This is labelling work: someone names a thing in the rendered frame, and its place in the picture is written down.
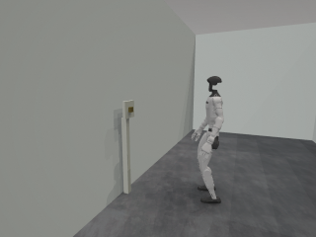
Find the left robot upper arm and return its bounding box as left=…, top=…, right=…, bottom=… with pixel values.
left=212, top=97, right=224, bottom=123

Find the robot left forearm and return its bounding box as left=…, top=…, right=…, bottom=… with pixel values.
left=206, top=118, right=223, bottom=145

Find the robot head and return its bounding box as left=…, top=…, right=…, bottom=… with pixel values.
left=206, top=76, right=222, bottom=97

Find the robot right hand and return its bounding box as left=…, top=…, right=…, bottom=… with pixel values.
left=191, top=128, right=202, bottom=141

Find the panel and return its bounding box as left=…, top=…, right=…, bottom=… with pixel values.
left=121, top=100, right=134, bottom=194

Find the robot left hand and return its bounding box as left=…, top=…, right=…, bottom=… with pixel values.
left=197, top=142, right=212, bottom=163

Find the left robot foot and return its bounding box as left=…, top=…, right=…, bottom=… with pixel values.
left=200, top=196, right=221, bottom=203

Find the robot right forearm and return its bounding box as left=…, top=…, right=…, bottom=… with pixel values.
left=199, top=117, right=207, bottom=130

